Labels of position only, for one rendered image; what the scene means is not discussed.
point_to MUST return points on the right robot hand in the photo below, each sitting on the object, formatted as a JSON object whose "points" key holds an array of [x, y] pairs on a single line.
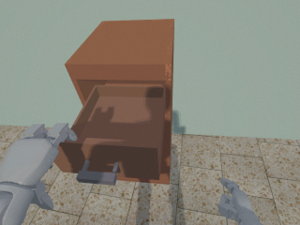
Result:
{"points": [[232, 207]]}

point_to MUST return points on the left robot forearm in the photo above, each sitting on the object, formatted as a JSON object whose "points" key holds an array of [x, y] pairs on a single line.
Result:
{"points": [[14, 202]]}

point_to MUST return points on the right robot forearm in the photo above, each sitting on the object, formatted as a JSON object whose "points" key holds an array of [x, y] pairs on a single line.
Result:
{"points": [[248, 219]]}

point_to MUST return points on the left robot hand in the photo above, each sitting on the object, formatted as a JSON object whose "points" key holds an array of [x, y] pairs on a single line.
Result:
{"points": [[30, 157]]}

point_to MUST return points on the handle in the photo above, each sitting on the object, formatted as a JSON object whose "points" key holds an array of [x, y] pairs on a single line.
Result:
{"points": [[100, 178]]}

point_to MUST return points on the drawer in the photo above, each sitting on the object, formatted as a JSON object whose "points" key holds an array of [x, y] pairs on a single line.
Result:
{"points": [[118, 123]]}

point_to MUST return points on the cabinet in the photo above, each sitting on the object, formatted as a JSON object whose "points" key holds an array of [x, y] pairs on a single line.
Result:
{"points": [[129, 53]]}

